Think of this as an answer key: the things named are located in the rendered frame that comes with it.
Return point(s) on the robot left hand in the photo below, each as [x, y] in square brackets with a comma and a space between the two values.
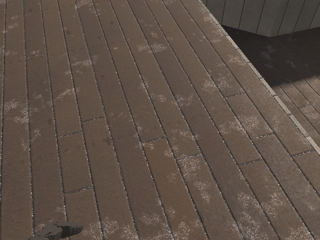
[58, 230]

